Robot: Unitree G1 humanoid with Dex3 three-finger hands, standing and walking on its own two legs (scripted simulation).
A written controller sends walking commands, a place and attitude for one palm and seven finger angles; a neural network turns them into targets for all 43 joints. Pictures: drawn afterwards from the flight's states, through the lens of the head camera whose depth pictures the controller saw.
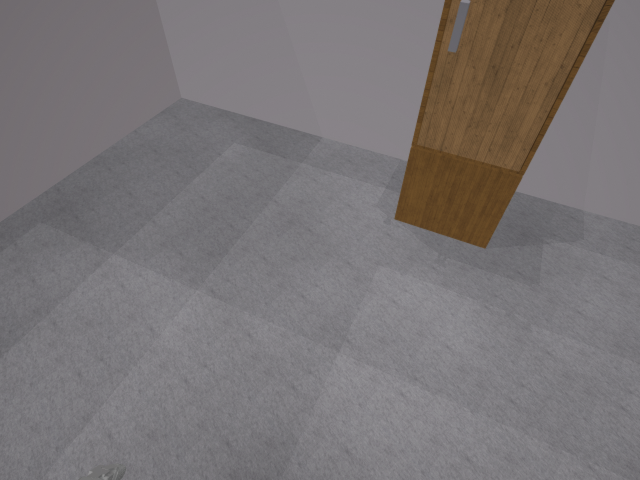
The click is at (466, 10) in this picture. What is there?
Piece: cupboard door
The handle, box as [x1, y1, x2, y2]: [448, 0, 470, 52]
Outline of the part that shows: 469,0 461,0 448,47 448,50 455,52 457,48 470,1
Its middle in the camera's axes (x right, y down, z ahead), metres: +0.39 -0.61 +1.09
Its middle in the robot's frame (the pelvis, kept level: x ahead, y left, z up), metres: +1.25 -0.33 +0.08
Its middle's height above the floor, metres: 0.85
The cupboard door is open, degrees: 0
